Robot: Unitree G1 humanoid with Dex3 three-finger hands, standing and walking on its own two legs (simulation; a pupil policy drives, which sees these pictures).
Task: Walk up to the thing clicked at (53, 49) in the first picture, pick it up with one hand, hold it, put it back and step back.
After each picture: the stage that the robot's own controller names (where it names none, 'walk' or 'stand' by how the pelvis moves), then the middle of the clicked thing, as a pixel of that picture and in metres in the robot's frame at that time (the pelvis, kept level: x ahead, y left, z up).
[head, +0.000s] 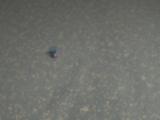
stand; (53, 52) +1.23 +0.36 -0.72
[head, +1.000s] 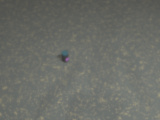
walk; (65, 56) +1.13 +0.18 -0.71
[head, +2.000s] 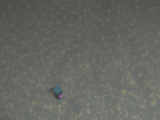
walk; (58, 92) +0.68 +0.20 -0.71
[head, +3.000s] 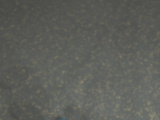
stand; out of the picture +0.42 +0.24 -0.71
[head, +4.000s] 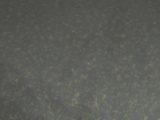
stand; out of the picture +0.35 +0.19 -0.72
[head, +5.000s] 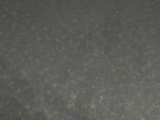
stand; out of the picture +0.32 +0.21 -0.72
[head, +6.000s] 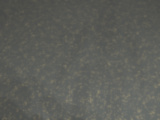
stand; out of the picture +0.33 +0.22 -0.72
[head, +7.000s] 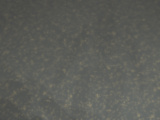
stand; out of the picture +0.32 +0.22 -0.73
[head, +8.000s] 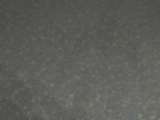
stand; out of the picture +0.32 +0.22 -0.73
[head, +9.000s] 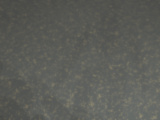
stand; out of the picture +0.32 +0.21 -0.73
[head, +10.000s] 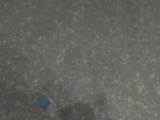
go down; (44, 103) +0.36 +0.22 -0.57
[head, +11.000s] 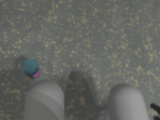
go down; (31, 69) +0.41 +0.25 -0.32
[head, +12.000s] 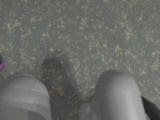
close in; out of the picture +0.39 +0.28 -0.25
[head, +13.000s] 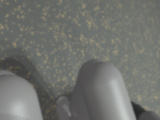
close; out of the picture +0.38 +0.30 -0.21
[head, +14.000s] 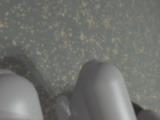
lift; out of the picture +0.37 +0.30 -0.22
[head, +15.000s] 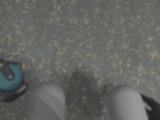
lift; (13, 82) +0.30 +0.25 -0.06
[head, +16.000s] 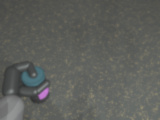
hold; (36, 85) +0.33 +0.17 +0.04
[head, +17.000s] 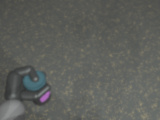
hold; (38, 88) +0.33 +0.17 +0.00
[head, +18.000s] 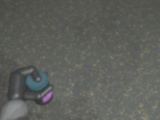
crouch; (40, 88) +0.33 +0.17 +0.01
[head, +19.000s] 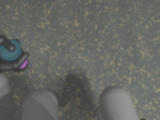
crouch; (14, 57) +0.42 +0.23 -0.10
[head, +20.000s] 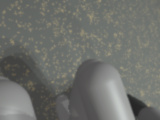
lower; out of the picture +0.39 +0.31 -0.22
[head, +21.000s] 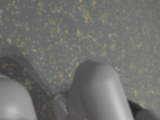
lower; out of the picture +0.39 +0.31 -0.22
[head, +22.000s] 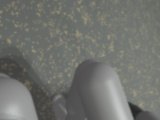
lower; out of the picture +0.39 +0.31 -0.22
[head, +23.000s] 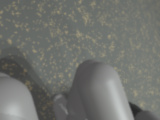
lower; out of the picture +0.38 +0.31 -0.22
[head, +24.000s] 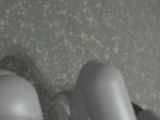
loosen; out of the picture +0.38 +0.30 -0.22
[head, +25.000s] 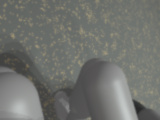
withdraw; out of the picture +0.37 +0.30 -0.22
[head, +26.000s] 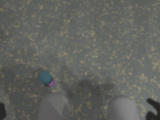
walk; (47, 79) +0.41 +0.22 -0.44
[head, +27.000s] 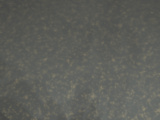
stand; out of the picture +0.34 +0.19 -0.66
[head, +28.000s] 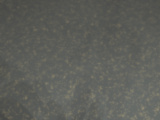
stand; out of the picture +0.35 +0.20 -0.67
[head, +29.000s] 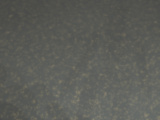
stand; out of the picture +0.37 +0.19 -0.72
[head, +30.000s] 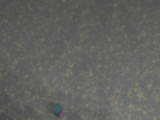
walk; (58, 110) +0.42 +0.17 -0.70
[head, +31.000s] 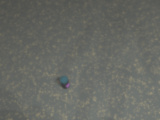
walk; (64, 82) +0.68 +0.22 -0.70
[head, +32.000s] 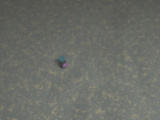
stand; (62, 62) +0.99 +0.21 -0.70
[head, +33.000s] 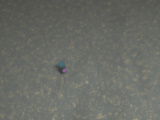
stand; (61, 67) +0.96 +0.23 -0.71
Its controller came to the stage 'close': yes
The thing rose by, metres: 0.70
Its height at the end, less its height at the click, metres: +0.00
